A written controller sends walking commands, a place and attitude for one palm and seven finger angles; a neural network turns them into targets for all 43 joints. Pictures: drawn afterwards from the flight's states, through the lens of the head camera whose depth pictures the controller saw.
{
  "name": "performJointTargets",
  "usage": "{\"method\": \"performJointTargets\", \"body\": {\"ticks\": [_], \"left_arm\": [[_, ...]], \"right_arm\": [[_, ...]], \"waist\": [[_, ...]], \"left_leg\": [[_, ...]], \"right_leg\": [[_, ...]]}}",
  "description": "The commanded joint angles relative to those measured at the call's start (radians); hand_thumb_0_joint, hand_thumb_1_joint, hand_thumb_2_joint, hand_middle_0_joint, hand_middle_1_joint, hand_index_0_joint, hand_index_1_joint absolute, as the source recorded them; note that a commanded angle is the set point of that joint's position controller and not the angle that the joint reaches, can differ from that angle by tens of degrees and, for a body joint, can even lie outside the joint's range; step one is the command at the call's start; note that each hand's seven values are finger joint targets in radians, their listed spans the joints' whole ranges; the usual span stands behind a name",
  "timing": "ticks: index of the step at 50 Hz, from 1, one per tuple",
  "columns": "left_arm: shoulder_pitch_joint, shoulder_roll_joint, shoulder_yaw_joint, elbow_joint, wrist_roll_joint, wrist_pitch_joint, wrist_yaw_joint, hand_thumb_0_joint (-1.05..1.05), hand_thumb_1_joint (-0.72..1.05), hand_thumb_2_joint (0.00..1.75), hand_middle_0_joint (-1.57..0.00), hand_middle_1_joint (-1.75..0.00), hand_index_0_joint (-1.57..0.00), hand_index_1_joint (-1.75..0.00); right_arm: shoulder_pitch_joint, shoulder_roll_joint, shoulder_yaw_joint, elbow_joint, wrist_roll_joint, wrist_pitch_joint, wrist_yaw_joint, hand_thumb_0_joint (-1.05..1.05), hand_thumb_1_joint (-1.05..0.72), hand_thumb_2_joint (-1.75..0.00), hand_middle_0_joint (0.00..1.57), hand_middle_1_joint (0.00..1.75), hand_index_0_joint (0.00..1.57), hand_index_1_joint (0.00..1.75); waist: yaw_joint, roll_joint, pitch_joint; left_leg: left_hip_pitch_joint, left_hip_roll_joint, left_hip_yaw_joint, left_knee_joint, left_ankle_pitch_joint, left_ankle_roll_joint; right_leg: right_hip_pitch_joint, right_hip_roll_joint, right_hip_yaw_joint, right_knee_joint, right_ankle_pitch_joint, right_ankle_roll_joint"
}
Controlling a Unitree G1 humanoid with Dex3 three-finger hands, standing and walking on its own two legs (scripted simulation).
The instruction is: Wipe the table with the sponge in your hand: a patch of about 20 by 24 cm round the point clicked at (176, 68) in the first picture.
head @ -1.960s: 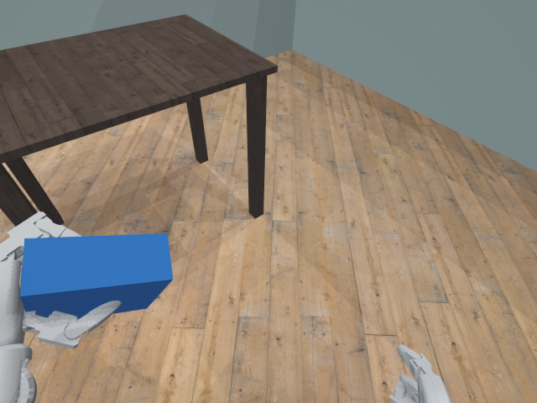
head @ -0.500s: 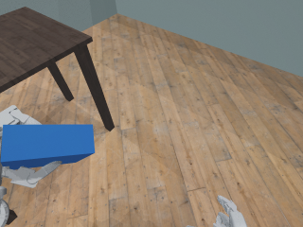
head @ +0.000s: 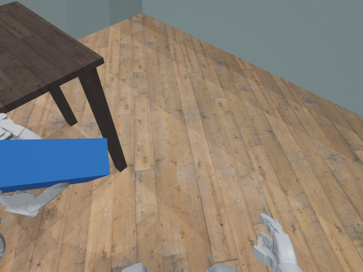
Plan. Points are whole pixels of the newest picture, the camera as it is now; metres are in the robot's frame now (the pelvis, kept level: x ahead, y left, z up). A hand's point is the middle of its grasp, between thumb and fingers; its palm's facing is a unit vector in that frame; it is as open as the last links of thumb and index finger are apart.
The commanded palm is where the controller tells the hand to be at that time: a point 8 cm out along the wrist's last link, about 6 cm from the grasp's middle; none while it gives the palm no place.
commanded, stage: turn to face it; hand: left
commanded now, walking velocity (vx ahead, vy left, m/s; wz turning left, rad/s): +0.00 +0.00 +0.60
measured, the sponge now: (67, 165) +0.25 +0.20 +0.16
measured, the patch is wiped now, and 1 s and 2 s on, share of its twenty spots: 0.00 0.00 0.00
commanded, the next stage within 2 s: take the last steps up to it in 0.74 s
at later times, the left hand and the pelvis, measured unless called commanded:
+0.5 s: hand (33, 163) +0.25 +0.24 +0.18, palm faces +0.53 -0.71 -0.46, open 9.5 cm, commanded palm +0.17 +0.27 +0.19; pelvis +0.08 -0.04 +0.00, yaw +13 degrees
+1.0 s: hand (57, 204) +0.19 +0.18 +0.18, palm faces +0.65 -0.62 -0.44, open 9.5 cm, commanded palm +0.11 +0.20 +0.19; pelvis +0.07 -0.12 +0.02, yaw +23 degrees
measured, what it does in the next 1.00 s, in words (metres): steps to the right, turning left: right foot, then left foot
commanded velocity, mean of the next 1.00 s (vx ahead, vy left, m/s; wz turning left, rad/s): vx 0.05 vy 0.03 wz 0.35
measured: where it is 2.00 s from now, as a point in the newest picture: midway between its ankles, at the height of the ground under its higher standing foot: outside the picture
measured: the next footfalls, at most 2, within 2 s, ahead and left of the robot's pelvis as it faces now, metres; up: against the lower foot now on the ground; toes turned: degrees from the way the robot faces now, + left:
right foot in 0.12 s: +0.10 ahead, -0.16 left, +0.00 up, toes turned -5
left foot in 0.42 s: +0.12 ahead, +0.08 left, +0.00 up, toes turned +21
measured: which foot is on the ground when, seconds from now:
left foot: down 0.00-0.14, up 0.16-0.40, down 0.42-0.78, up 0.80-1.00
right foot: up 0.00-0.10, down 0.12-0.42, up 0.44-0.74, down 0.76-1.00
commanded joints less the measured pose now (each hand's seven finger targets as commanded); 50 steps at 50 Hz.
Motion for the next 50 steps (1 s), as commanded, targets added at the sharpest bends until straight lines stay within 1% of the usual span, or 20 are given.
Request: {"method": "performJointTargets", "body": {"ticks": [1, 5, 6, 7, 8, 12, 16, 19, 20, 21, 22, 27, 36, 37, 38, 39, 40, 42, 44, 50], "left_arm": [[0.1, 0.096, 0.107, -0.293, -0.028, -0.078, 0.021, 0.0, 0.1, 1.3, -1.2, -1.6, -1.2, -1.6], [0.053, 0.087, 0.098, -0.209, -0.026, -0.042, 0.013, 0.0, 0.1, 1.3, -1.2, -1.6, -1.2, -1.6], [0.016, 0.115, 0.105, -0.196, -0.017, -0.035, 0.015, 0.0, 0.1, 1.3, -1.2, -1.6, -1.2, -1.6], [0.005, 0.158, 0.119, -0.157, -0.015, -0.015, 0.024, 0.0, 0.1, 1.3, -1.2, -1.6, -1.2, -1.6], [0.004, 0.151, 0.116, -0.123, -0.03, 0.002, 0.028, 0.0, 0.1, 1.3, -1.2, -1.6, -1.2, -1.6], [-0.025, 0.135, 0.088, -0.171, -0.001, -0.028, 0.027, 0.0, 0.1, 1.3, -1.2, -1.6, -1.2, -1.6], [0.059, 0.145, 0.114, -0.272, 0.002, -0.039, 0.053, 0.0, 0.1, 1.3, -1.2, -1.6, -1.2, -1.6], [0.084, 0.13, 0.105, -0.341, -0.015, -0.036, 0.068, 0.0, 0.1, 1.3, -1.2, -1.6, -1.2, -1.6], [0.075, 0.135, 0.105, -0.374, -0.026, -0.048, 0.07, 0.0, 0.1, 1.3, -1.2, -1.6, -1.2, -1.6], [0.098, 0.144, 0.114, -0.381, -0.035, -0.066, 0.065, 0.0, 0.1, 1.3, -1.2, -1.6, -1.2, -1.6], [0.115, 0.169, 0.13, -0.289, -0.016, -0.073, 0.048, 0.0, 0.1, 1.3, -1.2, -1.6, -1.2, -1.6], [0.123, 0.125, 0.11, -0.35, -0.022, -0.055, 0.024, 0.0, 0.1, 1.3, -1.2, -1.6, -1.2, -1.6], [0.02, 0.076, 0.046, -0.187, -0.033, -0.01, 0.009, 0.0, 0.1, 1.3, -1.2, -1.6, -1.2, -1.6], [-0.018, 0.098, 0.048, -0.186, -0.022, -0.008, 0.009, 0.0, 0.1, 1.3, -1.2, -1.6, -1.2, -1.6], [-0.061, 0.128, 0.047, -0.184, -0.014, -0.007, 0.015, 0.0, 0.1, 1.3, -1.2, -1.6, -1.2, -1.6], [-0.072, 0.167, 0.073, -0.154, -0.019, 0.003, 0.025, 0.0, 0.1, 1.3, -1.2, -1.6, -1.2, -1.6], [-0.049, 0.135, 0.044, -0.123, -0.031, 0.016, 0.023, 0.0, 0.1, 1.3, -1.2, -1.6, -1.2, -1.6], [-0.049, 0.142, 0.066, -0.174, -0.024, 0.002, 0.025, 0.0, 0.1, 1.3, -1.2, -1.6, -1.2, -1.6], [-0.009, 0.144, 0.079, -0.164, -0.015, -0.025, 0.028, 0.0, 0.1, 1.3, -1.2, -1.6, -1.2, -1.6], [0.061, 0.14, 0.104, -0.162, -0.012, -0.057, 0.045, 0.0, 0.1, 1.3, -1.2, -1.6, -1.2, -1.6]], "right_arm": [[0.014, -0.161, -0.051, -0.13, 0.006, -0.066, 0.005, 0.0, -0.9, -0.9, 0.2, 0.3, 0.2, 0.3], [0.019, -0.157, -0.049, -0.129, 0.014, -0.066, -0.007, 0.0, -0.9, -0.9, 0.2, 0.3, 0.2, 0.3], [0.03, -0.138, -0.044, -0.127, 0.016, -0.061, -0.01, 0.0, -0.9, -0.9, 0.2, 0.3, 0.2, 0.3], [0.024, -0.105, -0.03, -0.144, 0.01, -0.052, -0.015, 0.0, -0.9, -0.9, 0.2, 0.3, 0.2, 0.3], [0.001, -0.139, -0.041, -0.132, 0.005, -0.058, -0.02, 0.0, -0.9, -0.9, 0.2, 0.3, 0.2, 0.3], [-0.069, -0.109, -0.002, -0.124, -0.012, -0.03, -0.023, 0.0, -0.9, -0.9, 0.2, 0.3, 0.2, 0.3], [-0.069, -0.106, -0.014, -0.163, -0.021, -0.017, -0.028, 0.0, -0.9, -0.9, 0.2, 0.3, 0.2, 0.3], [-0.004, -0.12, -0.039, -0.177, -0.012, -0.002, -0.031, 0.0, -0.9, -0.9, 0.2, 0.3, 0.2, 0.3], [0.002, -0.142, -0.051, -0.185, -0.009, -0.005, -0.032, 0.0, -0.9, -0.9, 0.2, 0.3, 0.2, 0.3], [0.006, -0.187, -0.07, -0.191, -0.005, -0.017, -0.023, 0.0, -0.9, -0.9, 0.2, 0.3, 0.2, 0.3], [0.047, -0.177, -0.065, -0.168, -0.009, -0.028, -0.007, 0.0, -0.9, -0.9, 0.2, 0.3, 0.2, 0.3], [0.013, -0.185, -0.076, -0.146, 0.008, -0.053, 0.025, 0.0, -0.9, -0.9, 0.2, 0.3, 0.2, 0.3], [0.01, -0.176, -0.042, -0.128, 0.008, -0.078, -0.002, 0.0, -0.9, -0.9, 0.2, 0.3, 0.2, 0.3], [0.008, -0.169, -0.038, -0.128, 0.008, -0.074, -0.006, 0.0, -0.9, -0.9, 0.2, 0.3, 0.2, 0.3], [0.008, -0.139, -0.028, -0.135, 0.008, -0.067, -0.007, 0.0, -0.9, -0.9, 0.2, 0.3, 0.2, 0.3], [-0.01, -0.135, -0.02, -0.137, 0.001, -0.072, -0.013, 0.0, -0.9, -0.9, 0.2, 0.3, 0.2, 0.3], [-0.005, -0.16, -0.041, -0.123, 0.0, -0.073, -0.012, 0.0, -0.9, -0.9, 0.2, 0.3, 0.2, 0.3], [-0.049, -0.133, -0.019, -0.116, -0.007, -0.058, -0.014, 0.0, -0.9, -0.9, 0.2, 0.3, 0.2, 0.3], [-0.07, -0.129, -0.011, -0.115, -0.013, -0.048, -0.028, 0.0, -0.9, -0.9, 0.2, 0.3, 0.2, 0.3], [-0.037, -0.144, -0.035, -0.135, -0.026, -0.043, -0.027, 0.0, -0.9, -0.9, 0.2, 0.3, 0.2, 0.3]], "waist": [[0.024, 0.318, -0.204], [0.031, 0.186, -0.187], [0.025, 0.017, -0.195], [0.024, -0.259, -0.173], [0.045, -0.295, -0.162], [0.034, -0.176, -0.164], [0.061, -0.164, -0.232], [-0.003, -0.063, -0.309], [-0.014, 0.102, -0.324], [0.024, 0.368, -0.318], [0.022, 0.303, -0.275], [0.019, 0.296, -0.25], [0.034, 0.216, -0.185], [0.031, 0.148, -0.183], [0.012, -0.068, -0.176], [0.021, -0.202, -0.165], [0.032, -0.269, -0.165], [0.024, -0.124, -0.164], [0.026, -0.107, -0.16], [0.058, -0.126, -0.206]], "left_leg": [[0.088, 0.197, -0.226, -0.255, 0.143, 0.144], [0.065, 0.135, -0.16, -0.068, 0.097, 0.065], [0.0, 0.064, -0.085, 0.075, -0.03, 0.023], [-0.185, -0.069, 0.002, 0.313, -0.282, -0.036], [-0.228, -0.054, -0.088, 0.506, -0.351, -0.042], [-0.166, -0.015, -0.067, 0.435, -0.313, -0.063], [-0.059, -0.064, 0.048, 0.095, -0.228, -0.052], [0.208, -0.095, 0.064, -0.194, 0.083, -0.045], [0.375, 0.042, -0.086, -0.214, 0.391, 0.015], [0.456, 0.334, -0.467, -0.22, 0.916, 0.182], [0.458, 0.38, -0.552, -0.199, 1.011, 0.237], [0.294, 0.203, -0.252, -0.201, 0.633, 0.146], [0.082, 0.152, -0.234, -0.164, 0.201, 0.08], [0.066, 0.104, -0.181, -0.083, 0.083, 0.046], [-0.019, 0.012, -0.107, 0.08, -0.099, -0.005], [-0.092, -0.083, -0.103, 0.278, -0.309, -0.038], [-0.105, -0.088, -0.158, 0.486, -0.312, -0.041], [-0.13, -0.064, -0.168, 0.577, -0.234, -0.063], [-0.124, -0.054, -0.123, 0.492, -0.201, -0.063], [-0.049, -0.046, -0.037, 0.127, -0.216, -0.025]], "right_leg": [[0.119, 0.021, -0.082, -0.28, 0.094, 0.031], [0.244, 0.033, -0.101, -0.575, 0.232, 0.04], [0.297, -0.087, 0.022, -0.665, 0.361, 0.0], [0.359, -0.314, 0.317, -0.712, 0.558, -0.099], [0.346, -0.398, 0.377, -0.715, 0.702, -0.162], [0.385, -0.315, 0.052, -0.594, 1.073, -0.133], [0.452, -0.287, -0.032, -0.535, 1.117, -0.122], [0.353, -0.233, -0.099, -0.314, 0.991, -0.045], [0.162, -0.155, -0.112, -0.139, 0.59, 0.006], [-0.067, -0.021, -0.064, 0.05, -0.074, 0.056], [-0.139, -0.003, 0.027, 0.147, -0.192, 0.042], [-0.065, 0.006, 0.002, -0.057, 0.065, 0.05], [0.265, 0.069, -0.056, -0.57, 0.211, 0.056], [0.28, 0.015, -0.019, -0.668, 0.299, 0.036], [0.294, -0.164, 0.175, -0.741, 0.45, -0.025], [0.247, -0.323, 0.343, -0.77, 0.576, -0.119], [0.199, -0.362, 0.4, -0.791, 0.537, -0.152], [0.221, -0.298, 0.26, -0.731, 0.657, -0.172], [0.27, -0.256, 0.138, -0.71, 0.749, -0.141], [0.358, -0.288, 0.167, -0.746, 0.454, -0.169]]}}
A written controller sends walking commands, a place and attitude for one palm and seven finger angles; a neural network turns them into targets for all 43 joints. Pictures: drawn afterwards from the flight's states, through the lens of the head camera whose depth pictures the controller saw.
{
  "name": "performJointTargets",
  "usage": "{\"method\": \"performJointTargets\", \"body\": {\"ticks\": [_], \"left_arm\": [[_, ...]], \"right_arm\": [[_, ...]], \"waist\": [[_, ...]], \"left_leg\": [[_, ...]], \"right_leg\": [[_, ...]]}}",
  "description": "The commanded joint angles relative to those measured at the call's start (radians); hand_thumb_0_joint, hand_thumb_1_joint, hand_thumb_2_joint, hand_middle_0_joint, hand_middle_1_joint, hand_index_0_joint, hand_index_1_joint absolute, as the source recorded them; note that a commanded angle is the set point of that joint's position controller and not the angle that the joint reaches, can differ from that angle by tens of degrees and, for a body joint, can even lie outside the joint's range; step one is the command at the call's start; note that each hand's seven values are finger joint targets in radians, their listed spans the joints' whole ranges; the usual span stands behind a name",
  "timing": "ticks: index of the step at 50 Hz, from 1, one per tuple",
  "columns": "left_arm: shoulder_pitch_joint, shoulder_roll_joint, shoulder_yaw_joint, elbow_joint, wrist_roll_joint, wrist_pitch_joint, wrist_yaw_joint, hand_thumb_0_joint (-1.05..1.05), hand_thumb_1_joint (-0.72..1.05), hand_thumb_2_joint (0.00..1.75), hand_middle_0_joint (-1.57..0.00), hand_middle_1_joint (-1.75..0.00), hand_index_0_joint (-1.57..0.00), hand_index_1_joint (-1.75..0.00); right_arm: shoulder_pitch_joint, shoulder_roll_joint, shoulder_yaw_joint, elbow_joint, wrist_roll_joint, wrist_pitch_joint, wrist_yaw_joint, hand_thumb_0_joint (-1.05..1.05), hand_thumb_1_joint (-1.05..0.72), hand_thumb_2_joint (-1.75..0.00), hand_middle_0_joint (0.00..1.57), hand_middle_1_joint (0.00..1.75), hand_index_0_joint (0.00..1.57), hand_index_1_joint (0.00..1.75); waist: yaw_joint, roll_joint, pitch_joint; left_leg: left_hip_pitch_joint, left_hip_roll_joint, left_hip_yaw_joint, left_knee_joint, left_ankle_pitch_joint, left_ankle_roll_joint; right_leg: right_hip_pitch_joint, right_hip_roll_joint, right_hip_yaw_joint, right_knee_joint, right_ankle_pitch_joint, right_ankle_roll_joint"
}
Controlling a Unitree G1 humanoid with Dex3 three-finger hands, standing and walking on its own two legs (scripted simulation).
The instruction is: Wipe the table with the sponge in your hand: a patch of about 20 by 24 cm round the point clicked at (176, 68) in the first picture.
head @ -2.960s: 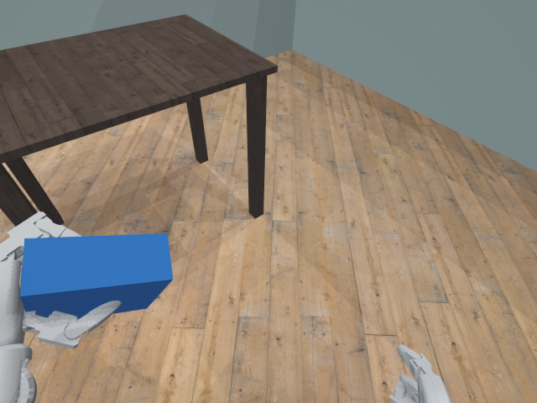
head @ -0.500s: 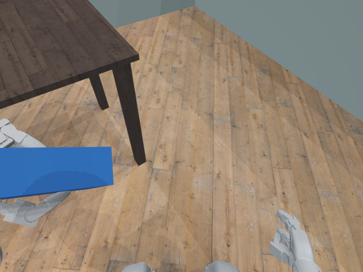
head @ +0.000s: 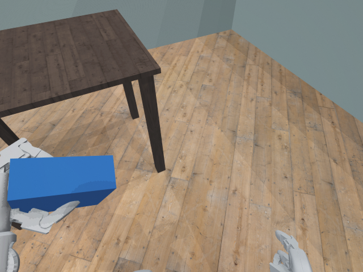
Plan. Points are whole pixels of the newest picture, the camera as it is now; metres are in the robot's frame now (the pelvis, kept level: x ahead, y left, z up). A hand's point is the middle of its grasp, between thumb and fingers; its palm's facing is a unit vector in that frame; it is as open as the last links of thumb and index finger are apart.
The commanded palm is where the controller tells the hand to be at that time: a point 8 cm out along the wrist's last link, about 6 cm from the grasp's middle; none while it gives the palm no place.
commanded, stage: take the last steps up to it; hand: left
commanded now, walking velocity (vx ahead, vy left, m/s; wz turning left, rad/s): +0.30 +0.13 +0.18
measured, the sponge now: (78, 185) +0.23 +0.18 +0.14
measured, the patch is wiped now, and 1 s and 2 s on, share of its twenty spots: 0.00 0.00 0.00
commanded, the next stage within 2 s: come to a stop and stand still in 1.96 s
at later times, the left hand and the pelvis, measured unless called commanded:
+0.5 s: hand (15, 190) +0.21 +0.27 +0.16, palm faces +0.47 -0.76 -0.44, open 9.5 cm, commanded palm +0.15 +0.31 +0.18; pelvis +0.02 +0.01 -0.02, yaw +5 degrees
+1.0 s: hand (23, 132) +0.32 +0.31 +0.17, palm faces +0.40 -0.80 -0.44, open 9.5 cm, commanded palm +0.26 +0.35 +0.18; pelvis +0.11 +0.06 +0.00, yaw +2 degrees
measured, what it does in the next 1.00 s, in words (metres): walks ahead: left foot, then right foot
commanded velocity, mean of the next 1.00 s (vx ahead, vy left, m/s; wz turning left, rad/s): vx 0.30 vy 0.08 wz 0.02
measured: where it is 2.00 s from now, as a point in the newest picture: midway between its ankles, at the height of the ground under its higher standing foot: (173, 244)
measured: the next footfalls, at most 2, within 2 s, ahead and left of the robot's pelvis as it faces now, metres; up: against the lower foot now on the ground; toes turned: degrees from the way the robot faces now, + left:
left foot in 0.14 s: +0.01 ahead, +0.14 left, +0.00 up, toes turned +9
right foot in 0.42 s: +0.09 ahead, -0.09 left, +0.00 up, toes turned -4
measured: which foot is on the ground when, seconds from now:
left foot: up 0.00-0.12, down 0.14-0.44, up 0.46-0.72, down 0.74-1.00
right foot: down 0.00-0.14, up 0.16-0.40, down 0.42-0.76, up 0.78-1.00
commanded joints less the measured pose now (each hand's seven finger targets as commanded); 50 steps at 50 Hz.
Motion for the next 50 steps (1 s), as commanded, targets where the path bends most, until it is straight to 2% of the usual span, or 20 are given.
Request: {"method": "performJointTargets", "body": {"ticks": [1, 5, 6, 7, 8, 9, 12, 19, 20, 22, 23, 26, 28, 35, 36, 38, 39, 41, 44, 50], "left_arm": [[-0.006, 0.192, 0.186, -0.202, -0.008, -0.084, 0.048, 0.0, 0.1, 1.3, -1.2, -1.6, -1.2, -1.6], [-0.052, 0.16, 0.149, -0.221, -0.01, -0.088, 0.057, 0.0, 0.1, 1.3, -1.2, -1.6, -1.2, -1.6], [-0.089, 0.15, 0.133, -0.244, -0.015, -0.096, 0.055, 0.0, 0.1, 1.3, -1.2, -1.6, -1.2, -1.6], [-0.11, 0.13, 0.102, -0.264, -0.014, -0.108, 0.049, 0.0, 0.1, 1.3, -1.2, -1.6, -1.2, -1.6], [-0.122, 0.158, 0.113, -0.217, 0.003, -0.12, 0.044, 0.0, 0.1, 1.3, -1.2, -1.6, -1.2, -1.6], [-0.13, 0.183, 0.131, -0.179, 0.018, -0.119, 0.034, 0.0, 0.1, 1.3, -1.2, -1.6, -1.2, -1.6], [-0.206, 0.172, 0.106, -0.262, 0.026, -0.124, 0.019, 0.0, 0.1, 1.3, -1.2, -1.6, -1.2, -1.6], [-0.142, 0.155, 0.114, -0.135, 0.012, -0.095, 0.017, 0.0, 0.1, 1.3, -1.2, -1.6, -1.2, -1.6], [-0.148, 0.162, 0.123, -0.112, 0.015, -0.091, 0.017, 0.0, 0.1, 1.3, -1.2, -1.6, -1.2, -1.6], [-0.132, 0.217, 0.168, -0.051, 0.013, -0.084, 0.017, 0.0, 0.1, 1.3, -1.2, -1.6, -1.2, -1.6], [-0.177, 0.189, 0.137, -0.071, -0.003, -0.093, 0.008, 0.0, 0.1, 1.3, -1.2, -1.6, -1.2, -1.6], [-0.119, 0.197, 0.163, -0.11, 0.004, -0.121, -0.003, 0.0, 0.1, 1.3, -1.2, -1.6, -1.2, -1.6], [-0.146, 0.202, 0.16, -0.169, 0.007, -0.13, 0.001, 0.0, 0.1, 1.3, -1.2, -1.6, -1.2, -1.6], [-0.112, 0.184, 0.158, -0.251, 0.005, -0.11, 0.047, 0.0, 0.1, 1.3, -1.2, -1.6, -1.2, -1.6], [-0.125, 0.176, 0.149, -0.25, 0.003, -0.112, 0.047, 0.0, 0.1, 1.3, -1.2, -1.6, -1.2, -1.6], [-0.157, 0.157, 0.128, -0.246, -0.001, -0.121, 0.041, 0.0, 0.1, 1.3, -1.2, -1.6, -1.2, -1.6], [-0.161, 0.206, 0.163, -0.188, 0.009, -0.129, 0.037, 0.0, 0.1, 1.3, -1.2, -1.6, -1.2, -1.6], [-0.137, 0.183, 0.147, -0.215, 0.006, -0.125, 0.027, 0.0, 0.1, 1.3, -1.2, -1.6, -1.2, -1.6], [-0.064, 0.152, 0.13, -0.274, 0.004, -0.119, 0.02, 0.0, 0.1, 1.3, -1.2, -1.6, -1.2, -1.6], [-0.031, 0.173, 0.163, -0.216, -0.004, -0.094, 0.022, 0.0, 0.1, 1.3, -1.2, -1.6, -1.2, -1.6]], "right_arm": [[-0.082, -0.063, -0.034, -0.179, -0.007, -0.056, 0.003, 0.0, -0.9, -0.9, 0.2, 0.3, 0.2, 0.3], [-0.027, -0.069, -0.045, -0.177, -0.001, -0.06, 0.002, 0.0, -0.9, -0.9, 0.2, 0.3, 0.2, 0.3], [-0.015, -0.089, -0.052, -0.183, 0.002, -0.062, -0.002, 0.0, -0.9, -0.9, 0.2, 0.3, 0.2, 0.3], [-0.032, -0.116, -0.058, -0.196, 0.008, -0.068, -0.001, 0.0, -0.9, -0.9, 0.2, 0.3, 0.2, 0.3], [-0.027, -0.102, -0.049, -0.175, 0.011, -0.078, 0.004, 0.0, -0.9, -0.9, 0.2, 0.3, 0.2, 0.3], [-0.033, -0.101, -0.051, -0.15, 0.011, -0.087, 0.006, 0.0, -0.9, -0.9, 0.2, 0.3, 0.2, 0.3], [-0.048, -0.098, -0.054, -0.134, 0.02, -0.111, 0.011, 0.0, -0.9, -0.9, 0.2, 0.3, 0.2, 0.3], [-0.054, -0.096, -0.032, -0.108, 0.004, -0.114, 0.005, 0.0, -0.9, -0.9, 0.2, 0.3, 0.2, 0.3], [-0.057, -0.092, -0.032, -0.106, 0.004, -0.103, 0.003, 0.0, -0.9, -0.9, 0.2, 0.3, 0.2, 0.3], [-0.071, -0.066, -0.034, -0.126, 0.008, -0.089, 0.009, 0.0, -0.9, -0.9, 0.2, 0.3, 0.2, 0.3], [-0.068, -0.096, -0.057, -0.118, 0.008, -0.088, 0.021, 0.0, -0.9, -0.9, 0.2, 0.3, 0.2, 0.3], [-0.082, -0.066, -0.025, -0.103, 0.005, -0.056, 0.027, 0.0, -0.9, -0.9, 0.2, 0.3, 0.2, 0.3], [-0.105, -0.061, -0.022, -0.125, 0.006, -0.052, 0.02, 0.0, -0.9, -0.9, 0.2, 0.3, 0.2, 0.3], [-0.05, -0.062, -0.041, -0.164, -0.003, -0.077, -0.005, 0.0, -0.9, -0.9, 0.2, 0.3, 0.2, 0.3], [-0.033, -0.079, -0.051, -0.168, 0.004, -0.076, -0.01, 0.0, -0.9, -0.9, 0.2, 0.3, 0.2, 0.3], [-0.029, -0.113, -0.061, -0.185, 0.02, -0.076, -0.004, 0.0, -0.9, -0.9, 0.2, 0.3, 0.2, 0.3], [-0.042, -0.093, -0.047, -0.168, 0.011, -0.089, -0.002, 0.0, -0.9, -0.9, 0.2, 0.3, 0.2, 0.3], [-0.042, -0.09, -0.057, -0.151, 0.019, -0.099, 0.007, 0.0, -0.9, -0.9, 0.2, 0.3, 0.2, 0.3], [-0.027, -0.091, -0.057, -0.14, 0.018, -0.118, 0.017, 0.0, -0.9, -0.9, 0.2, 0.3, 0.2, 0.3], [-0.046, -0.086, -0.037, -0.143, 0.006, -0.11, 0.01, 0.0, -0.9, -0.9, 0.2, 0.3, 0.2, 0.3]], "waist": [[0.057, -0.158, -0.169], [0.011, -0.068, -0.182], [-0.004, 0.06, -0.174], [0.005, 0.297, -0.117], [0.01, 0.323, -0.084], [0.002, 0.29, -0.04], [0.02, 0.225, -0.019], [0.027, 0.174, -0.086], [0.029, 0.091, -0.108], [0.041, -0.306, -0.121], [0.033, -0.281, -0.107], [0.023, -0.098, -0.045], [0.019, -0.136, -0.065], [0.023, -0.037, -0.145], [0.012, 0.049, -0.15], [0.002, 0.355, -0.119], [-0.003, 0.325, -0.091], [0.003, 0.218, -0.072], [0.014, 0.232, -0.119], [0.012, 0.23, -0.127]], "left_leg": [[-0.028, 0.015, 0.035, -0.22, -0.042, 0.025], [0.208, -0.01, 0.07, -0.522, 0.073, 0.049], [0.283, 0.071, -0.043, -0.593, 0.085, 0.094], [0.383, 0.268, -0.297, -0.641, 0.177, 0.169], [0.316, 0.382, -0.477, -0.692, 0.138, 0.262], [0.223, 0.385, -0.494, -0.71, 0.024, 0.296], [0.181, 0.261, -0.253, -0.673, 0.078, 0.238], [0.099, 0.201, -0.125, -0.505, 0.158, 0.152], [0.024, 0.171, -0.096, -0.386, 0.14, 0.132], [-0.295, -0.02, 0.01, 0.144, -0.117, 0.051], [-0.284, 0.009, -0.101, 0.271, -0.083, 0.029], [-0.247, 0.077, -0.092, 0.271, 0.055, 0.005], [-0.122, 0.093, -0.056, 0.081, 0.071, 0.014], [0.233, 0.003, 0.121, -0.471, 0.178, 0.028], [0.302, 0.034, 0.081, -0.514, 0.176, 0.04], [0.414, 0.363, -0.421, -0.67, 0.195, 0.204], [0.311, 0.428, -0.53, -0.727, 0.082, 0.27], [0.332, 0.379, -0.406, -0.662, 0.189, 0.281], [0.333, 0.297, -0.205, -0.633, 0.377, 0.222], [0.262, 0.275, -0.075, -0.593, 0.399, 0.162]], "right_leg": [[0.19, -0.281, 0.278, -0.193, 0.131, -0.118], [0.087, -0.202, 0.211, -0.057, -0.055, -0.049], [-0.009, -0.123, 0.145, 0.094, -0.092, -0.006], [-0.249, 0.005, 0.032, 0.306, -0.254, 0.053], [-0.345, 0.025, 0.056, 0.502, -0.367, 0.054], [-0.375, -0.013, 0.125, 0.578, -0.302, 0.051], [-0.324, -0.016, 0.071, 0.504, -0.171, 0.066], [0.074, 0.069, -0.027, -0.001, -0.074, 0.06], [0.19, 0.037, 0.029, -0.073, -0.05, 0.036], [0.322, -0.334, 0.662, -0.257, -0.078, -0.148], [0.222, -0.37, 0.724, -0.315, -0.217, -0.162], [0.091, -0.284, 0.402, -0.279, -0.061, -0.142], [0.017, -0.25, 0.27, -0.268, 0.005, -0.116], [0.046, -0.135, 0.178, -0.099, -0.075, -0.066], [0.008, -0.101, 0.153, 0.013, -0.077, -0.038], [-0.308, 0.074, 0.033, 0.479, -0.401, 0.042], [-0.354, 0.026, 0.119, 0.61, -0.376, 0.031], [-0.43, -0.016, 0.142, 0.629, -0.26, 0.045], [-0.366, -0.007, 0.082, 0.515, -0.158, 0.056], [-0.123, 0.057, -0.03, 0.151, -0.086, 0.062]]}}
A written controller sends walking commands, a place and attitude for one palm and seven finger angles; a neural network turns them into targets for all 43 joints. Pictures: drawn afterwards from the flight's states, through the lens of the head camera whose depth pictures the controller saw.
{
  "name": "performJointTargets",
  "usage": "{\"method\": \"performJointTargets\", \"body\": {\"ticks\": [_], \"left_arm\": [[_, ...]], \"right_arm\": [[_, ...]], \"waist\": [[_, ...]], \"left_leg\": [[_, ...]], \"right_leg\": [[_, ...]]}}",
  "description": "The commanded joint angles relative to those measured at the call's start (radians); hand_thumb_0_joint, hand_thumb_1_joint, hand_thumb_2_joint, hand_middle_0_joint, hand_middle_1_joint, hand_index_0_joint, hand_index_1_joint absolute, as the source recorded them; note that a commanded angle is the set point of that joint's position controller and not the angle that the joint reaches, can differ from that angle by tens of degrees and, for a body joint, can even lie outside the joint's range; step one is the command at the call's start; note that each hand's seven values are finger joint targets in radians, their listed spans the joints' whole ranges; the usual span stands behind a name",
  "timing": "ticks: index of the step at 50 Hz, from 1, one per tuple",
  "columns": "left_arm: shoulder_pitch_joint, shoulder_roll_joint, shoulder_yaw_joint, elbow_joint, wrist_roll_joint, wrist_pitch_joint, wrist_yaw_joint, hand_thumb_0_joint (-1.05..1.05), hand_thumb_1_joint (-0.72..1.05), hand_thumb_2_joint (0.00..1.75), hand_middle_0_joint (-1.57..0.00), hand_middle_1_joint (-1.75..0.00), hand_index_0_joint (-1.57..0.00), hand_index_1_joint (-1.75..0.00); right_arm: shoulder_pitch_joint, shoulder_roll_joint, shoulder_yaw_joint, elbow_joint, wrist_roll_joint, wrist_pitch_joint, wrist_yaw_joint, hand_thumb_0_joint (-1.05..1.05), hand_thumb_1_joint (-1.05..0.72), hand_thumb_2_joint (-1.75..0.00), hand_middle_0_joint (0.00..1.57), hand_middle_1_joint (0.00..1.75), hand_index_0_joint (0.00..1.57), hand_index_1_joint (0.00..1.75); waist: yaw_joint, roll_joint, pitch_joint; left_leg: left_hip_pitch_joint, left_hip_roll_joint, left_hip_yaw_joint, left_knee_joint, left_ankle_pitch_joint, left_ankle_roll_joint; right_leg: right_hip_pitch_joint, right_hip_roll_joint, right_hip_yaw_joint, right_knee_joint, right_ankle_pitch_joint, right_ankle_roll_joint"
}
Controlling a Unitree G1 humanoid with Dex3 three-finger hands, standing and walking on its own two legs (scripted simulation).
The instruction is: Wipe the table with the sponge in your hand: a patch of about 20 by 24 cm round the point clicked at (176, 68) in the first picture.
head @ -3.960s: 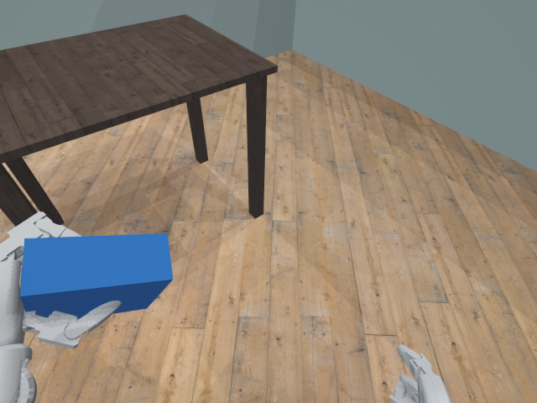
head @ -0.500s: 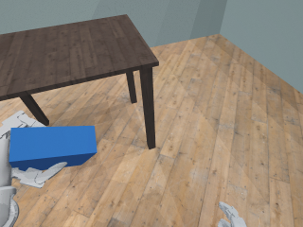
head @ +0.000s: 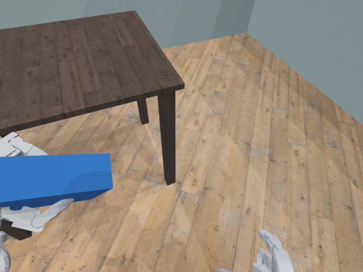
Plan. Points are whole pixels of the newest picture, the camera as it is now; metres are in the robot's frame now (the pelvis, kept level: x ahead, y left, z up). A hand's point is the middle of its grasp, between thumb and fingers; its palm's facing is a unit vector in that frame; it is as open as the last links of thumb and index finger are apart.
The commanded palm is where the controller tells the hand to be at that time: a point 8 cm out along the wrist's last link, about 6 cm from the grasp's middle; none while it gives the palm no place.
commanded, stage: take the last steps up to it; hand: left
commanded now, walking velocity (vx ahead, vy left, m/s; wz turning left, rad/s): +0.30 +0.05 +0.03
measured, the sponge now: (72, 181) +0.23 +0.19 +0.15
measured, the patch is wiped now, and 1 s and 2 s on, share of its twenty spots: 0.00 0.00 0.00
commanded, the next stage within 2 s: come to a stop and stand still in 0.96 s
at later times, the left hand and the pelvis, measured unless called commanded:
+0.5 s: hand (63, 117) +0.36 +0.25 +0.17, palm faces +0.42 -0.81 -0.42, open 9.5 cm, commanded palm +0.29 +0.29 +0.17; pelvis +0.13 +0.01 -0.02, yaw +0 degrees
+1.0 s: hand (94, 84) +0.46 +0.22 +0.16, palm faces +0.39 -0.80 -0.46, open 9.5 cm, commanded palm +0.40 +0.27 +0.17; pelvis +0.25 -0.01 -0.01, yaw +2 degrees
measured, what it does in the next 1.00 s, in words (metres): walks ahead: right foot, then left foot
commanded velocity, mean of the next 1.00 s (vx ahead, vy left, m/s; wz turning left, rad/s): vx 0.25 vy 0.06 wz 0.03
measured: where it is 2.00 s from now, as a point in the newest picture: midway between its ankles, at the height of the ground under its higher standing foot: (184, 270)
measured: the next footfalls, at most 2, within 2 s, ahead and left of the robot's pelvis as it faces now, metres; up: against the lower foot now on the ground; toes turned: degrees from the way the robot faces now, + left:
right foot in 0.10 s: +0.10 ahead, -0.11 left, +0.00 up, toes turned -9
left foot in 0.42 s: +0.21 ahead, +0.13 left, +0.00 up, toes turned +10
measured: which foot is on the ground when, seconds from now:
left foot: down 0.00-0.10, up 0.12-0.40, down 0.42-0.74, up 0.76-1.00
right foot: up 0.00-0.08, down 0.10-0.44, up 0.46-0.72, down 0.74-1.00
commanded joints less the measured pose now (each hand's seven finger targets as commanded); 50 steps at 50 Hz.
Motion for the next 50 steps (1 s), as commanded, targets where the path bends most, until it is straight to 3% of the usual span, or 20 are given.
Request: {"method": "performJointTargets", "body": {"ticks": [1, 3, 4, 5, 6, 9, 12, 19, 20, 22, 23, 24, 28, 35, 36, 37, 38, 40, 44, 50], "left_arm": [[-0.047, 0.15, 0.122, -0.156, -0.012, -0.047, 0.022, 0.0, 0.1, 1.3, -1.2, -1.6, -1.2, -1.6], [-0.084, 0.161, 0.123, -0.138, -0.008, -0.036, 0.022, 0.0, 0.1, 1.3, -1.2, -1.6, -1.2, -1.6], [-0.09, 0.17, 0.13, -0.118, -0.001, -0.035, 0.022, 0.0, 0.1, 1.3, -1.2, -1.6, -1.2, -1.6], [-0.103, 0.211, 0.156, -0.117, -0.001, -0.036, 0.027, 0.0, 0.1, 1.3, -1.2, -1.6, -1.2, -1.6], [-0.13, 0.212, 0.164, -0.12, -0.019, -0.041, 0.026, 0.0, 0.1, 1.3, -1.2, -1.6, -1.2, -1.6], [-0.071, 0.196, 0.16, -0.149, -0.01, -0.068, 0.017, 0.0, 0.1, 1.3, -1.2, -1.6, -1.2, -1.6], [-0.081, 0.174, 0.144, -0.197, -0.002, -0.084, 0.023, 0.0, 0.1, 1.3, -1.2, -1.6, -1.2, -1.6], [-0.069, 0.165, 0.134, -0.222, -0.012, -0.062, 0.054, 0.0, 0.1, 1.3, -1.2, -1.6, -1.2, -1.6], [-0.102, 0.161, 0.119, -0.23, -0.011, -0.066, 0.051, 0.0, 0.1, 1.3, -1.2, -1.6, -1.2, -1.6], [-0.136, 0.145, 0.102, -0.223, -0.021, -0.077, 0.047, 0.0, 0.1, 1.3, -1.2, -1.6, -1.2, -1.6], [-0.132, 0.194, 0.134, -0.162, -0.012, -0.079, 0.044, 0.0, 0.1, 1.3, -1.2, -1.6, -1.2, -1.6], [-0.15, 0.194, 0.129, -0.165, -0.01, -0.075, 0.035, 0.0, 0.1, 1.3, -1.2, -1.6, -1.2, -1.6], [-0.063, 0.154, 0.116, -0.293, -0.015, -0.07, 0.024, 0.0, 0.1, 1.3, -1.2, -1.6, -1.2, -1.6], [-0.051, 0.143, 0.127, -0.161, -0.018, -0.037, 0.03, 0.0, 0.1, 1.3, -1.2, -1.6, -1.2, -1.6], [-0.082, 0.154, 0.128, -0.147, -0.01, -0.035, 0.031, 0.0, 0.1, 1.3, -1.2, -1.6, -1.2, -1.6], [-0.083, 0.192, 0.147, -0.128, -0.005, -0.028, 0.033, 0.0, 0.1, 1.3, -1.2, -1.6, -1.2, -1.6], [-0.115, 0.204, 0.16, -0.118, -0.021, -0.027, 0.033, 0.0, 0.1, 1.3, -1.2, -1.6, -1.2, -1.6], [-0.086, 0.195, 0.16, -0.115, -0.023, -0.043, 0.025, 0.0, 0.1, 1.3, -1.2, -1.6, -1.2, -1.6], [-0.067, 0.168, 0.141, -0.186, -0.001, -0.073, 0.03, 0.0, 0.1, 1.3, -1.2, -1.6, -1.2, -1.6], [-0.043, 0.167, 0.141, -0.262, -0.006, -0.066, 0.052, 0.0, 0.1, 1.3, -1.2, -1.6, -1.2, -1.6]], "right_arm": [[-0.081, -0.175, -0.062, -0.126, -0.005, -0.03, -0.02, 0.0, -0.9, -0.9, 0.2, 0.3, 0.2, 0.3], [-0.101, -0.17, -0.058, -0.128, 0.001, -0.011, -0.026, 0.0, -0.9, -0.9, 0.2, 0.3, 0.2, 0.3], [-0.088, -0.156, -0.06, -0.123, 0.004, -0.003, -0.024, 0.0, -0.9, -0.9, 0.2, 0.3, 0.2, 0.3], [-0.092, -0.131, -0.05, -0.138, 0.005, 0.004, -0.021, 0.0, -0.9, -0.9, 0.2, 0.3, 0.2, 0.3], [-0.103, -0.16, -0.065, -0.136, 0.004, -0.002, -0.012, 0.0, -0.9, -0.9, 0.2, 0.3, 0.2, 0.3], [-0.121, -0.149, -0.05, -0.107, -0.001, 0.017, 0.0, 0.0, -0.9, -0.9, 0.2, 0.3, 0.2, 0.3], [-0.138, -0.134, -0.046, -0.122, -0.006, 0.036, -0.007, 0.0, -0.9, -0.9, 0.2, 0.3, 0.2, 0.3], [-0.084, -0.144, -0.07, -0.174, -0.009, 0.025, -0.026, 0.0, -0.9, -0.9, 0.2, 0.3, 0.2, 0.3], [-0.07, -0.161, -0.082, -0.175, -0.004, 0.025, -0.03, 0.0, -0.9, -0.9, 0.2, 0.3, 0.2, 0.3], [-0.064, -0.2, -0.092, -0.185, 0.008, 0.025, -0.027, 0.0, -0.9, -0.9, 0.2, 0.3, 0.2, 0.3], [-0.075, -0.182, -0.075, -0.175, -0.001, 0.017, -0.025, 0.0, -0.9, -0.9, 0.2, 0.3, 0.2, 0.3], [-0.085, -0.177, -0.076, -0.167, 0.001, 0.012, -0.019, 0.0, -0.9, -0.9, 0.2, 0.3, 0.2, 0.3], [-0.081, -0.177, -0.08, -0.15, 0.007, -0.008, -0.008, 0.0, -0.9, -0.9, 0.2, 0.3, 0.2, 0.3], [-0.089, -0.169, -0.064, -0.143, 0.009, 0.002, -0.023, 0.0, -0.9, -0.9, 0.2, 0.3, 0.2, 0.3], [-0.076, -0.156, -0.064, -0.138, 0.01, 0.011, -0.023, 0.0, -0.9, -0.9, 0.2, 0.3, 0.2, 0.3], [-0.079, -0.128, -0.053, -0.15, 0.008, 0.02, -0.022, 0.0, -0.9, -0.9, 0.2, 0.3, 0.2, 0.3], [-0.114, -0.15, -0.055, -0.149, 0.006, 0.012, -0.016, 0.0, -0.9, -0.9, 0.2, 0.3, 0.2, 0.3], [-0.122, -0.151, -0.05, -0.123, 0.005, 0.023, -0.01, 0.0, -0.9, -0.9, 0.2, 0.3, 0.2, 0.3], [-0.137, -0.136, -0.038, -0.13, -0.007, 0.046, -0.011, 0.0, -0.9, -0.9, 0.2, 0.3, 0.2, 0.3], [-0.088, -0.153, -0.075, -0.169, -0.009, 0.042, -0.023, 0.0, -0.9, -0.9, 0.2, 0.3, 0.2, 0.3]], "waist": [[0.01, 0.189, -0.12], [0.018, 0.114, -0.145], [0.02, -0.025, -0.173], [0.021, -0.279, -0.185], [0.031, -0.299, -0.182], [0.021, -0.125, -0.092], [0.007, -0.143, -0.132], [0.017, -0.097, -0.154], [0.004, -0.023, -0.159], [-0.005, 0.286, -0.178], [-0.007, 0.288, -0.151], [-0.008, 0.242, -0.102], [0.016, 0.222, -0.141], [0.019, 0.132, -0.153], [0.014, -0.018, -0.164], [0.015, -0.274, -0.166], [0.034, -0.32, -0.145], [0.024, -0.226, -0.085], [0.022, -0.179, -0.136], [0.013, -0.079, -0.199]], "left_leg": [[0.058, 0.195, -0.14, -0.101, 0.203, 0.124], [-0.044, 0.159, -0.092, 0.064, 0.142, 0.091], [-0.156, 0.095, -0.033, 0.276, 0.07, 0.066], [-0.397, -0.046, 0.013, 0.545, -0.182, 0.015], [-0.461, -0.05, -0.107, 0.727, -0.279, -0.004], [-0.489, 0.017, -0.173, 0.773, -0.171, -0.028], [-0.344, 0.028, -0.114, 0.495, -0.115, -0.024], [0.028, -0.064, 0.063, -0.007, 0.107, -0.002], [0.123, -0.038, 0.027, -0.044, 0.11, 0.013], [0.311, 0.287, -0.455, -0.124, 0.272, 0.177], [0.213, 0.37, -0.595, -0.2, 0.143, 0.249], [0.16, 0.37, -0.593, -0.205, 0.091, 0.278], [0.128, 0.245, -0.273, -0.147, 0.246, 0.203], [-0.054, 0.148, -0.072, 0.055, 0.067, 0.079], [-0.149, 0.084, -0.028, 0.237, -0.005, 0.051], [-0.359, -0.042, 0.026, 0.481, -0.193, 0.003], [-0.451, -0.046, -0.08, 0.653, -0.307, -0.012], [-0.489, -0.003, -0.162, 0.762, -0.217, -0.029], [-0.273, 0.002, -0.071, 0.403, -0.136, -0.02], [0.042, -0.062, 0.036, -0.049, 0.142, -0.009]], "right_leg": [[0.138, 0.045, -0.072, -0.241, 0.059, 0.003], [0.326, 0.037, -0.052, -0.369, 0.113, -0.015], [0.433, -0.077, 0.113, -0.421, 0.136, -0.071], [0.562, -0.3, 0.497, -0.495, 0.281, -0.185], [0.523, -0.395, 0.632, -0.547, 0.262, -0.241], [0.431, -0.332, 0.398, -0.519, 0.374, -0.23], [0.382, -0.261, 0.163, -0.476, 0.564, -0.173], [0.311, -0.168, 0.1, -0.353, 0.365, -0.114], [0.248, -0.147, 0.091, -0.246, 0.321, -0.094], [-0.072, 0.022, 0.002, 0.157, -0.199, -0.014], [-0.125, 0.019, 0.082, 0.324, -0.271, -0.022], [-0.182, -0.021, 0.132, 0.367, -0.228, -0.02], [-0.126, -0.039, 0.056, 0.183, -0.089, -0.001], [0.297, 0.028, -0.062, -0.348, 0.104, -0.001], [0.382, -0.069, 0.079, -0.417, 0.148, -0.047], [0.479, -0.285, 0.44, -0.495, 0.277, -0.149], [0.468, -0.393, 0.577, -0.54, 0.315, -0.212], [0.433, -0.371, 0.468, -0.517, 0.428, -0.223], [0.373, -0.27, 0.138, -0.441, 0.673, -0.16], [0.348, -0.182, 0.074, -0.265, 0.534, -0.086]]}}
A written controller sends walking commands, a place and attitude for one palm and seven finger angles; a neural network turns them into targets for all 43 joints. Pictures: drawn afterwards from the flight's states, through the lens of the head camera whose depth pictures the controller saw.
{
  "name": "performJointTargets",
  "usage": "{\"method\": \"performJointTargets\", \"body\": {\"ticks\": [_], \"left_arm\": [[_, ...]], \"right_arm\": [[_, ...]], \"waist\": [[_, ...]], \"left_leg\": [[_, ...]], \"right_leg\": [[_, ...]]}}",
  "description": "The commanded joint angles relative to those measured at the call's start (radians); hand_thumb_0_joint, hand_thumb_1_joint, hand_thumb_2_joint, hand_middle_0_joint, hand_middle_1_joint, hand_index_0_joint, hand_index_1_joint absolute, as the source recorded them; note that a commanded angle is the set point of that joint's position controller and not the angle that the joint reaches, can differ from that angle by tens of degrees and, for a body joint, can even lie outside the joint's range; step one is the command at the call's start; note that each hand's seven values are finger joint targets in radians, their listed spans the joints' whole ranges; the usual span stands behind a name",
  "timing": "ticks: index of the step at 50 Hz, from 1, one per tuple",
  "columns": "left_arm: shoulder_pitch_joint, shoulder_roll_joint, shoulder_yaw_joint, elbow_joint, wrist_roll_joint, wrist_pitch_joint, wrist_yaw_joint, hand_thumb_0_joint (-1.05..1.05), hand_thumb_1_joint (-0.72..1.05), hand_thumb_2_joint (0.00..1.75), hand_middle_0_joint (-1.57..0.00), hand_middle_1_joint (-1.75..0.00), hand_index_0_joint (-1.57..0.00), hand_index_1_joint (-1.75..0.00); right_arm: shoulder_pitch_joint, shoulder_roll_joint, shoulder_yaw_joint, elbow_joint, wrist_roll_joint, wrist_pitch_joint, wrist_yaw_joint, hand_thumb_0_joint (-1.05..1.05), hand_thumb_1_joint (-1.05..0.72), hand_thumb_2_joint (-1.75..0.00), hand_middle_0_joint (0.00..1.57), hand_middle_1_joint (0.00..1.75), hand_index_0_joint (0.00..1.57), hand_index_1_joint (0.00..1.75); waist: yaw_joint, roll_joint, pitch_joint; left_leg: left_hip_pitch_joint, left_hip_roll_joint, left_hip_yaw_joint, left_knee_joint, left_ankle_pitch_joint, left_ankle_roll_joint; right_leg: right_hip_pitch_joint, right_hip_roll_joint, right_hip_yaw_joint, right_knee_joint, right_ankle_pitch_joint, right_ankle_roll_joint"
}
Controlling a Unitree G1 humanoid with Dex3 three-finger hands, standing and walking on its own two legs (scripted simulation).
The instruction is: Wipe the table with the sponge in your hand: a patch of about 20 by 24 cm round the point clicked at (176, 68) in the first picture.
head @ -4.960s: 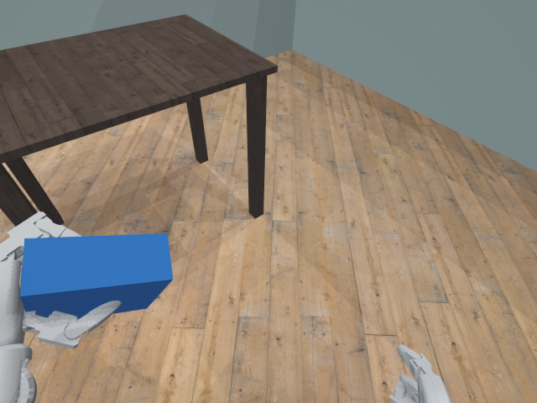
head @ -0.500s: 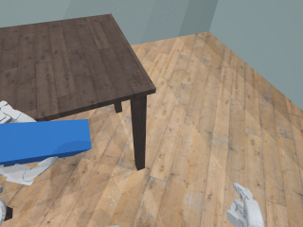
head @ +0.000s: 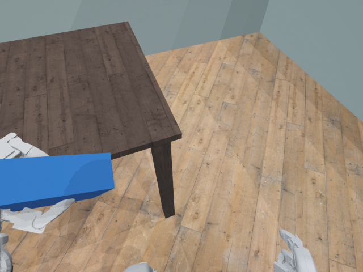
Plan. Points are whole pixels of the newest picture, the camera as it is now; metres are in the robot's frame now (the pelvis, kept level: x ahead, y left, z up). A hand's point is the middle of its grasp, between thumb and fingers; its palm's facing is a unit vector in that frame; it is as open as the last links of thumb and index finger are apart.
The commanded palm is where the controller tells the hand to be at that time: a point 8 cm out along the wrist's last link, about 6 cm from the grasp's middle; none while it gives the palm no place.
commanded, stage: come to a stop and stand still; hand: left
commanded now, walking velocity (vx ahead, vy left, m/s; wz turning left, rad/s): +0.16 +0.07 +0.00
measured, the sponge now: (73, 181) +0.24 +0.19 +0.14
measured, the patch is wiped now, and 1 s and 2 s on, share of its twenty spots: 0.00 0.00 0.00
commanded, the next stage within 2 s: look again from close up in 1.56 s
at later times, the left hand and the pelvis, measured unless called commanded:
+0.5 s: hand (63, 160) +0.26 +0.21 +0.16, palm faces +0.35 -0.81 -0.48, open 9.5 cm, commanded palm +0.20 +0.26 +0.18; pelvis +0.04 -0.02 +0.00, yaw -1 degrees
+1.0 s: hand (45, 190) +0.21 +0.22 +0.16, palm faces +0.36 -0.84 -0.41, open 9.5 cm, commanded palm +0.15 +0.26 +0.18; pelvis -0.01 -0.01 +0.00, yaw -1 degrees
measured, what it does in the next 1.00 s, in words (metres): steps on the spot: left foot, then right foot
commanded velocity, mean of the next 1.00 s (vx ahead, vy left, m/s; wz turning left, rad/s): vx -0.02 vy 0.00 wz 0.00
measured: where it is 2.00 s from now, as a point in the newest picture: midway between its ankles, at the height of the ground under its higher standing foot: outside the picture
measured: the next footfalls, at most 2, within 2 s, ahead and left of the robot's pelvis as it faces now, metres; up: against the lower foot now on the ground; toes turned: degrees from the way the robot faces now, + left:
left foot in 0.04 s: +0.10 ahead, +0.13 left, +0.00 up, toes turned +9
right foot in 0.30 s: +0.10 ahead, -0.11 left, +0.00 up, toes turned -7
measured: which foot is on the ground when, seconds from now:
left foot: up 0.00-0.02, down 0.04-0.34, up 0.36-0.64, down 0.66-1.00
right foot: down 0.00-0.06, up 0.08-0.28, down 0.30-0.70, up 0.72-0.92, down 0.94-1.00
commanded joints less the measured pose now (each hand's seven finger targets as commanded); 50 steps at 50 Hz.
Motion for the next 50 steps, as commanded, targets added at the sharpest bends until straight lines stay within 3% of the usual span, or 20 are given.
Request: {"method": "performJointTargets", "body": {"ticks": [1, 2, 3, 4, 6, 8, 14, 15, 17, 18, 20, 23, 30, 31, 33, 35, 41, 45, 47, 50], "left_arm": [[-0.074, 0.188, 0.141, -0.255, -0.016, -0.069, 0.039, 0.0, 0.1, 1.3, -1.2, -1.6, -1.2, -1.6], [-0.065, 0.184, 0.137, -0.248, -0.022, -0.07, 0.037, 0.0, 0.1, 1.3, -1.2, -1.6, -1.2, -1.6], [-0.041, 0.183, 0.141, -0.188, -0.023, -0.075, 0.032, 0.0, 0.1, 1.3, -1.2, -1.6, -1.2, -1.6], [-0.062, 0.21, 0.151, -0.171, -0.02, -0.068, 0.026, 0.0, 0.1, 1.3, -1.2, -1.6, -1.2, -1.6], [-0.084, 0.186, 0.125, -0.208, -0.022, -0.06, 0.017, 0.0, 0.1, 1.3, -1.2, -1.6, -1.2, -1.6], [-0.047, 0.172, 0.112, -0.26, -0.028, -0.048, 0.015, 0.0, 0.1, 1.3, -1.2, -1.6, -1.2, -1.6], [-0.024, 0.173, 0.123, -0.209, -0.031, -0.017, 0.018, 0.0, 0.1, 1.3, -1.2, -1.6, -1.2, -1.6], [-0.041, 0.182, 0.133, -0.185, -0.03, -0.016, 0.019, 0.0, 0.1, 1.3, -1.2, -1.6, -1.2, -1.6], [-0.058, 0.162, 0.11, -0.112, -0.041, 0.003, 0.011, 0.0, 0.1, 1.3, -1.2, -1.6, -1.2, -1.6], [-0.046, 0.182, 0.122, -0.096, -0.04, 0.013, 0.01, 0.0, 0.1, 1.3, -1.2, -1.6, -1.2, -1.6], [-0.045, 0.195, 0.139, -0.095, -0.029, 0.012, 0.018, 0.0, 0.1, 1.3, -1.2, -1.6, -1.2, -1.6], [-0.051, 0.204, 0.155, -0.153, -0.019, -0.004, 0.029, 0.0, 0.1, 1.3, -1.2, -1.6, -1.2, -1.6], [0.035, 0.182, 0.148, -0.22, -0.017, -0.007, 0.038, 0.0, 0.1, 1.3, -1.2, -1.6, -1.2, -1.6], [0.015, 0.181, 0.143, -0.226, -0.018, -0.009, 0.038, 0.0, 0.1, 1.3, -1.2, -1.6, -1.2, -1.6], [-0.011, 0.181, 0.126, -0.255, -0.02, -0.026, 0.032, 0.0, 0.1, 1.3, -1.2, -1.6, -1.2, -1.6], [-0.042, 0.18, 0.117, -0.179, -0.016, -0.032, 0.02, 0.0, 0.1, 1.3, -1.2, -1.6, -1.2, -1.6], [-0.137, 0.122, 0.025, -0.178, -0.014, -0.018, 0.006, 0.0, 0.1, 1.3, -1.2, -1.6, -1.2, -1.6], [-0.139, 0.149, 0.049, -0.168, -0.015, -0.005, 0.008, 0.0, 0.1, 1.3, -1.2, -1.6, -1.2, -1.6], [-0.126, 0.183, 0.089, -0.149, -0.013, -0.007, 0.013, 0.0, 0.1, 1.3, -1.2, -1.6, -1.2, -1.6], [-0.06, 0.185, 0.11, -0.112, -0.047, 0.008, 0.006, 0.0, 0.1, 1.3, -1.2, -1.6, -1.2, -1.6]], "right_arm": [[-0.04, -0.065, -0.043, -0.182, 0.005, -0.05, -0.012, 0.0, -0.9, -0.9, 0.2, 0.3, 0.2, 0.3], [-0.036, -0.088, -0.052, -0.189, 0.014, -0.05, -0.011, 0.0, -0.9, -0.9, 0.2, 0.3, 0.2, 0.3], [-0.026, -0.072, -0.041, -0.185, 0.012, -0.051, -0.007, 0.0, -0.9, -0.9, 0.2, 0.3, 0.2, 0.3], [-0.043, -0.077, -0.034, -0.177, 0.0, -0.051, -0.007, 0.0, -0.9, -0.9, 0.2, 0.3, 0.2, 0.3], [-0.041, -0.078, -0.037, -0.166, 0.01, -0.058, 0.007, 0.0, -0.9, -0.9, 0.2, 0.3, 0.2, 0.3], [-0.041, -0.073, -0.03, -0.175, 0.01, -0.074, 0.016, 0.0, -0.9, -0.9, 0.2, 0.3, 0.2, 0.3], [-0.039, -0.065, -0.001, -0.185, 0.01, -0.093, 0.011, 0.0, -0.9, -0.9, 0.2, 0.3, 0.2, 0.3], [-0.04, -0.057, 0.004, -0.188, 0.012, -0.086, 0.008, 0.0, -0.9, -0.9, 0.2, 0.3, 0.2, 0.3], [-0.034, -0.029, 0.006, -0.196, 0.018, -0.079, 0.003, 0.0, -0.9, -0.9, 0.2, 0.3, 0.2, 0.3], [-0.04, -0.037, 0.001, -0.185, 0.017, -0.074, 0.005, 0.0, -0.9, -0.9, 0.2, 0.3, 0.2, 0.3], [-0.076, -0.009, 0.024, -0.174, 0.013, -0.056, 0.002, 0.0, -0.9, -0.9, 0.2, 0.3, 0.2, 0.3], [-0.119, -0.008, 0.033, -0.184, 0.008, -0.034, -0.013, 0.0, -0.9, -0.9, 0.2, 0.3, 0.2, 0.3], [-0.062, -0.043, -0.002, -0.195, -0.002, -0.009, -0.012, 0.0, -0.9, -0.9, 0.2, 0.3, 0.2, 0.3], [-0.049, -0.052, -0.01, -0.194, 0.001, -0.009, -0.014, 0.0, -0.9, -0.9, 0.2, 0.3, 0.2, 0.3], [-0.066, -0.095, -0.027, -0.213, 0.01, -0.021, -0.02, 0.0, -0.9, -0.9, 0.2, 0.3, 0.2, 0.3], [-0.073, -0.072, -0.008, -0.19, 0.004, -0.039, -0.018, 0.0, -0.9, -0.9, 0.2, 0.3, 0.2, 0.3], [-0.034, -0.093, -0.018, -0.156, 0.009, -0.087, 0.008, 0.0, -0.9, -0.9, 0.2, 0.3, 0.2, 0.3], [-0.049, -0.089, -0.007, -0.156, 0.008, -0.085, 0.012, 0.0, -0.9, -0.9, 0.2, 0.3, 0.2, 0.3], [-0.048, -0.076, -0.003, -0.16, 0.007, -0.069, 0.01, 0.0, -0.9, -0.9, 0.2, 0.3, 0.2, 0.3], [-0.04, -0.049, -0.004, -0.169, 0.017, -0.055, 0.013, 0.0, -0.9, -0.9, 0.2, 0.3, 0.2, 0.3]], "waist": [[-0.002, 0.065, -0.274], [0.002, 0.253, -0.284], [0.003, 0.305, -0.264], [-0.003, 0.288, -0.211], [0.002, 0.218, -0.185], [0.006, 0.268, -0.227], [0.008, 0.22, -0.202], [0.004, 0.137, -0.213], [-0.01, -0.152, -0.232], [0.003, -0.211, -0.226], [0.0, -0.176, -0.248], [0.009, -0.126, -0.265], [0.005, -0.102, -0.295], [-0.003, -0.065, -0.289], [0.023, 0.171, -0.219], [0.01, 0.292, -0.144], [-0.002, 0.255, -0.159], [0.001, 0.224, -0.175], [-0.005, 0.136, -0.204], [-0.004, -0.121, -0.221]], "left_leg": [[0.313, 0.043, -0.025, -0.244, 0.264, 0.043], [0.429, 0.231, -0.264, -0.239, 0.488, 0.13], [0.41, 0.347, -0.44, -0.305, 0.534, 0.219], [0.327, 0.383, -0.498, -0.331, 0.504, 0.254], [0.317, 0.311, -0.328, -0.274, 0.625, 0.215], [0.31, 0.244, -0.172, -0.241, 0.697, 0.144], [0.162, 0.215, -0.096, -0.193, 0.476, 0.058], [0.109, 0.178, -0.074, -0.142, 0.361, 0.033], [0.043, 0.0, -0.015, 0.085, -0.023, -0.039], [-0.006, -0.035, -0.063, 0.22, -0.214, -0.033], [-0.074, -0.032, -0.135, 0.358, -0.236, -0.031], [-0.055, -0.034, -0.108, 0.273, -0.191, -0.033], [0.125, -0.048, -0.067, -0.154, 0.016, -0.005], [0.197, -0.024, -0.071, -0.236, 0.104, 0.002], [0.207, 0.181, -0.256, -0.327, 0.259, 0.075], [0.072, 0.266, -0.348, -0.412, 0.262, 0.137], [0.232, 0.214, -0.242, -0.307, 0.458, 0.12], [0.178, 0.193, -0.208, -0.263, 0.366, 0.084], [0.072, 0.141, -0.164, -0.196, 0.242, 0.044], [0.065, -0.004, -0.073, -0.027, 0.035, -0.008]], "right_leg": [[0.021, -0.101, 0.088, 0.139, 0.4, -0.028], [-0.176, 0.0, 0.029, 0.309, 0.005, 0.021], [-0.277, 0.057, 0.068, 0.473, -0.324, 0.021], [-0.308, 0.034, 0.123, 0.535, -0.312, 0.02], [-0.298, 0.021, 0.127, 0.417, -0.186, 0.028], [-0.189, 0.052, 0.072, 0.266, -0.095, 0.033], [0.07, 0.065, 0.052, -0.093, 0.166, 0.031], [0.131, 0.023, 0.096, -0.116, 0.374, 0.021], [0.092, -0.17, 0.344, -0.133, 0.829, -0.077], [0.093, -0.241, 0.397, -0.156, 0.95, -0.123], [0.149, -0.268, 0.351, -0.123, 1.003, -0.146], [0.181, -0.233, 0.26, -0.105, 0.974, -0.128], [0.131, -0.169, 0.234, -0.114, 0.521, -0.089], [0.083, -0.139, 0.219, -0.095, 0.381, -0.062], [-0.045, 0.008, 0.148, 0.014, 0.088, 0.008], [-0.079, 0.063, 0.107, 0.198, -0.126, 0.026], [-0.112, 0.096, 0.071, 0.094, -0.079, 0.03], [0.033, 0.096, 0.061, -0.115, 0.045, 0.026], [0.148, 0.027, 0.134, -0.155, 0.246, -0.004], [0.075, -0.135, 0.323, -0.2, 0.385, -0.096]]}}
